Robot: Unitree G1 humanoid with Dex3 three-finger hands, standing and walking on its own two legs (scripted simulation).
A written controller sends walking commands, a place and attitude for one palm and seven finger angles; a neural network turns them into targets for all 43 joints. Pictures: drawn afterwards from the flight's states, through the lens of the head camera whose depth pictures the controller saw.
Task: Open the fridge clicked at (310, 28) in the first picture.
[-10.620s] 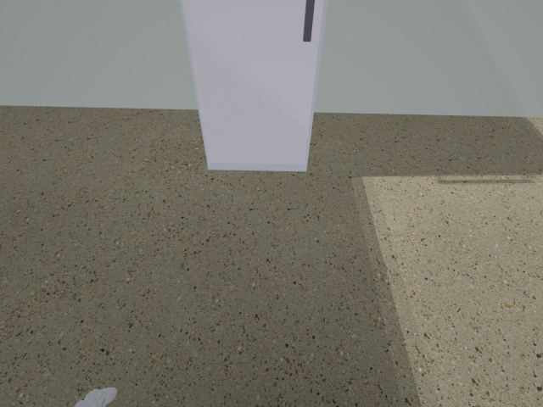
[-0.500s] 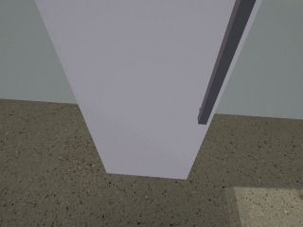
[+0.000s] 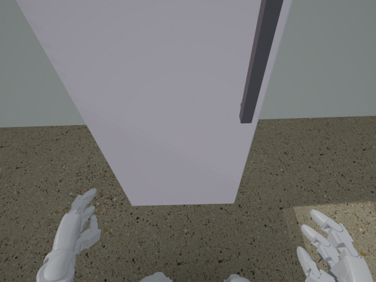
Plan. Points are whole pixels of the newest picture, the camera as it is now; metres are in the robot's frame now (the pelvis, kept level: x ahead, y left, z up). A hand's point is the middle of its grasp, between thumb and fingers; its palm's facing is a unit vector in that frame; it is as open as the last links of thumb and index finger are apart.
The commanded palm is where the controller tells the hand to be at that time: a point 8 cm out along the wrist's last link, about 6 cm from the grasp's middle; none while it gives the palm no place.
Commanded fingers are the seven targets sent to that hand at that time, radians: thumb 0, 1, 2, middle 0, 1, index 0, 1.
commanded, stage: raise the hand to about handle height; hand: right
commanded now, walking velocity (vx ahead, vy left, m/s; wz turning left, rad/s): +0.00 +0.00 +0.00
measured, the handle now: (263, 19) +0.53 -0.14 +0.28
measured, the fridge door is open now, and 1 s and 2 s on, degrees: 0 0 0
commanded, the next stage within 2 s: move the hooked fingers beside the handle in 1.64 s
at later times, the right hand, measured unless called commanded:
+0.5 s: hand (352, 207) +0.23 -0.26 +0.11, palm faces +0.09 +0.99 -0.09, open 11.8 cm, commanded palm +0.20 -0.31 +0.12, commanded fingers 0.00 0.24 -0.41 0.28 1.03 0.28 1.03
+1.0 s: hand out of the picture +0.27 -0.29 +0.17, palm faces +0.07 +0.99 -0.09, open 13.9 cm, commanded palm +0.24 -0.34 +0.19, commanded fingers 0.00 0.50 -0.30 0.30 1.20 0.30 1.20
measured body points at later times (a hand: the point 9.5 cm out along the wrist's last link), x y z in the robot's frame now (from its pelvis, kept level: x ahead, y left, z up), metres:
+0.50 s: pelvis +0.01 -0.03 +0.02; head +0.03 -0.03 +0.47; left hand +0.16 +0.22 -0.06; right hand +0.22 -0.31 +0.12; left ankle +0.03 +0.10 -0.68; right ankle +0.02 -0.12 -0.68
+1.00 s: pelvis +0.02 -0.02 +0.04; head +0.01 -0.02 +0.49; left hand +0.21 +0.19 -0.02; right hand +0.26 -0.35 +0.18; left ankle +0.03 +0.10 -0.68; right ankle +0.02 -0.12 -0.68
